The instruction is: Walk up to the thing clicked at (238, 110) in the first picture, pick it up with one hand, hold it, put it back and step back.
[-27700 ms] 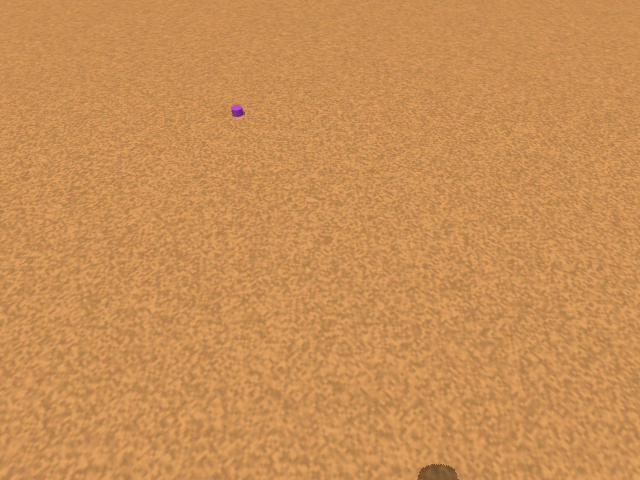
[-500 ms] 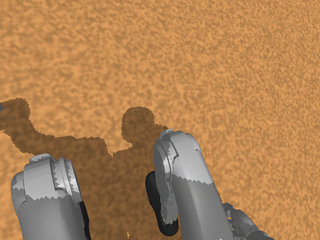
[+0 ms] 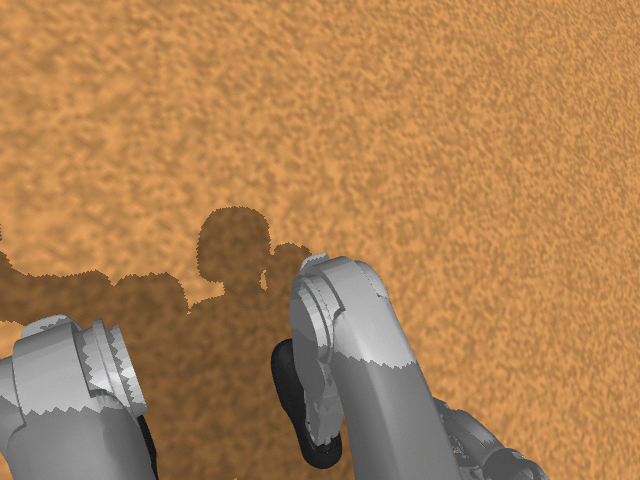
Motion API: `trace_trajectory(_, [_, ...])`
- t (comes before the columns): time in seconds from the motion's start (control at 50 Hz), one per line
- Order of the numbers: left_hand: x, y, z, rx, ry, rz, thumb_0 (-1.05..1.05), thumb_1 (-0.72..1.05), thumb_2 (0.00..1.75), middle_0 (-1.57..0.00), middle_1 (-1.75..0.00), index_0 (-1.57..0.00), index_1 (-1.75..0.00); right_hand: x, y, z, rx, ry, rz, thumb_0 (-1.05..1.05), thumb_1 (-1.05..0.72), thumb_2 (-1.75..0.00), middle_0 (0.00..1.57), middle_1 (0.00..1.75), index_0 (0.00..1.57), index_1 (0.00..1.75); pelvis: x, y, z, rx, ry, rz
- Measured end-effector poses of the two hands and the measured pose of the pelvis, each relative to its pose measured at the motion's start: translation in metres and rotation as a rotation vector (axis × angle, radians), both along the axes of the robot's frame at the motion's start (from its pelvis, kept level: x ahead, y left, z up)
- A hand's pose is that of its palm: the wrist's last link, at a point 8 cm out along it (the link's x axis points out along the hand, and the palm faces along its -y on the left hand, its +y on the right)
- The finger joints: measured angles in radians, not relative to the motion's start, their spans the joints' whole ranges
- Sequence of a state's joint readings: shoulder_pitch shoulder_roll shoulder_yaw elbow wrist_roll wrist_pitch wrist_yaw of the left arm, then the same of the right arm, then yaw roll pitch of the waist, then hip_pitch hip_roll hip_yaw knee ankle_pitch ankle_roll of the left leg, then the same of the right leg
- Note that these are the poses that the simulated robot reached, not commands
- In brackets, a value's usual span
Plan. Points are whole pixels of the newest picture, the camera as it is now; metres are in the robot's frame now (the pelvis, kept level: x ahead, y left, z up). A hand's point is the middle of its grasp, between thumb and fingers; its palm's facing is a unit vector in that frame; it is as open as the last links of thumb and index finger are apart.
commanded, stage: rest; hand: left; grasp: from above
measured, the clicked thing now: out of the picture +0.41 +0.36 -0.25
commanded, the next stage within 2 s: open in 0.64 s
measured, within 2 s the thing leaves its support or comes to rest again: rests again in 0.28 s
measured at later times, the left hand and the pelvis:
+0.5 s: hand out of the picture +0.40 +0.34 -0.24, palm faces -0.43 -0.17 -0.89, open 7.2 cm; pelvis +0.00 +0.00 +0.00, yaw -1 degrees
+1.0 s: hand out of the picture +0.40 +0.34 -0.24, palm faces -0.42 -0.17 -0.89, open 9.1 cm; pelvis +0.00 +0.00 +0.00, yaw -2 degrees
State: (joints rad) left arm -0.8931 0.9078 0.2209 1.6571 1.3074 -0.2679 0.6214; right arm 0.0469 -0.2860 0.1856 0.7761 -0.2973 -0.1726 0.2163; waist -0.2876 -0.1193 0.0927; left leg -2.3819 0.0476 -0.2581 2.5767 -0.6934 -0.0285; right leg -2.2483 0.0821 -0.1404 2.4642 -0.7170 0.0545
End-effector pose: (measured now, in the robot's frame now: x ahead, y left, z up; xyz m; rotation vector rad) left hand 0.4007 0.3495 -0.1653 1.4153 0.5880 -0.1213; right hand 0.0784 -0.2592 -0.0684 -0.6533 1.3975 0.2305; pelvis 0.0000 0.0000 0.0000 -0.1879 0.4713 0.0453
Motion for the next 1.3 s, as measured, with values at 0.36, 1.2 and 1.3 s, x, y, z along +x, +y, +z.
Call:
trace_trajectory(0.36, [0.002, -0.004, -0.01, -0.001, -0.004, 0.005, -0.02, 0.28, 0.29, -0.79, -0.4, -0.98, -0.42, 0.001, 0.008, 0.007, 0.023, -0.001, 0.049, 0.0, -0.9, -0.89, 0.21, 0.3, 0.2, 0.3, -0.001, 0.003, 0.001, -0.017, -0.016, -0.011])
trace_trajectory(1.2, [0.003, -0.005, -0.019, 0.001, -0.007, -0.01, 0.0, -0.1, 0.64, -0.47, -0.67, -0.46, -0.64, 0.002, 0.013, 0.02, 0.032, -0.001, 0.132, 0.0, -0.9, -0.89, 0.21, 0.3, 0.2, 0.3, -0.005, 0.006, 0.003, -0.04, -0.047, -0.02])
trace_trajectory(1.3, [0.005, -0.004, -0.021, -0.001, -0.014, -0.005, 0.0, -0.22, 0.73, -0.36, -0.75, -0.35, -0.73, 0.0, 0.014, 0.022, 0.03, 0.004, 0.131, 0.0, -0.9, -0.89, 0.21, 0.3, 0.2, 0.3, -0.005, 0.007, 0.003, -0.046, -0.046, -0.021])
